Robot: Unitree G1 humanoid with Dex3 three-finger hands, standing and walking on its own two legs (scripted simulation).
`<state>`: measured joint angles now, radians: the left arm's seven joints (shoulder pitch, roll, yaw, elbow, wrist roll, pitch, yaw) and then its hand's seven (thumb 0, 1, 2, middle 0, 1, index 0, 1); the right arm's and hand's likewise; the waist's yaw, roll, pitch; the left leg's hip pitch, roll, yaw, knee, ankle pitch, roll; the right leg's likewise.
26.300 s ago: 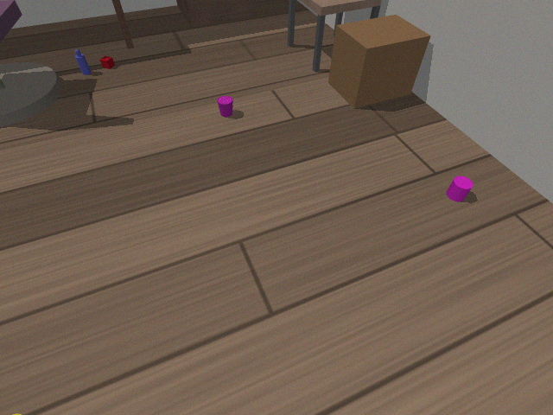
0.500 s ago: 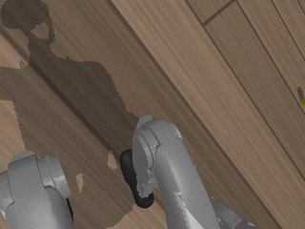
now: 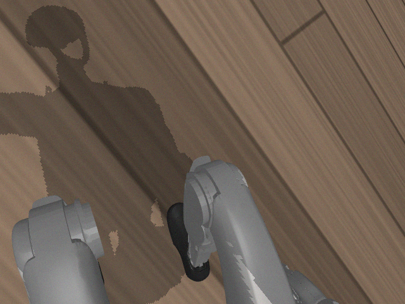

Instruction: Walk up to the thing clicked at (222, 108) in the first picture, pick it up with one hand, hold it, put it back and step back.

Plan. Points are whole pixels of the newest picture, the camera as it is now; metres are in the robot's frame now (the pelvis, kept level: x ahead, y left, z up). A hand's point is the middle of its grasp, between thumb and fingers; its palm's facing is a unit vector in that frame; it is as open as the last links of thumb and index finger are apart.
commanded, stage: withdraw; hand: left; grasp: from above
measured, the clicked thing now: out of the picture +0.45 +0.35 -0.26
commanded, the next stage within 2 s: home in 0.68 s
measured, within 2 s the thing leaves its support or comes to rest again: rests again in 0.10 s
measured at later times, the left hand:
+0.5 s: hand out of the picture +0.41 +0.34 -0.07, palm faces -0.55 -0.16 -0.82, open 14.1 cm
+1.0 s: hand out of the picture +0.46 +0.38 -0.09, palm faces -0.33 -0.13 -0.93, open 13.4 cm
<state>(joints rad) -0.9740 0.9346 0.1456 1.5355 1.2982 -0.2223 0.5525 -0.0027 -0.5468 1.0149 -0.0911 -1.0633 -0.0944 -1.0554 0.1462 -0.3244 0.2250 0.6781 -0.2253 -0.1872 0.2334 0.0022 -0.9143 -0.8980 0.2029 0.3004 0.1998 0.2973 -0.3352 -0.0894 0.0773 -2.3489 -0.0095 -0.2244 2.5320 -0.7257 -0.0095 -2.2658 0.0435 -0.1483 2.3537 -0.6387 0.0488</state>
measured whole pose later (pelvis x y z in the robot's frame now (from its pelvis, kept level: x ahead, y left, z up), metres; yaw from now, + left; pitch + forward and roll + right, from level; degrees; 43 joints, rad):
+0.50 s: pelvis -0.01 -0.01 +0.07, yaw +6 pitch +33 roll -7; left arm -0.97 0.80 0.00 1.29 1.12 -0.27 0.06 0.00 -0.54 1.03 -0.11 -1.01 -0.09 -1.02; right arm 0.14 -0.34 0.10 0.64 -0.09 0.00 0.10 0.00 -0.91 -0.90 0.20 0.30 0.20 0.30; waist -0.21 -0.01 -0.04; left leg -2.19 -0.01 -0.13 2.27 -0.66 -0.01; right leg -2.14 0.01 -0.08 2.17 -0.61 0.03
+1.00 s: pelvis +0.00 +0.00 +0.04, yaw +5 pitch +36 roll -9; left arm -1.00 0.84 0.14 1.35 1.17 -0.13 0.31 0.00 -0.34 0.89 -0.20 -0.78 -0.18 -0.78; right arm 0.20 -0.23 0.10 0.70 -0.12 -0.03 0.14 0.00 -0.89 -0.89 0.20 0.30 0.20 0.30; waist -0.26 0.02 -0.06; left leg -2.32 -0.02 -0.12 2.37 -0.70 0.01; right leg -2.25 0.01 -0.07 2.26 -0.65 0.05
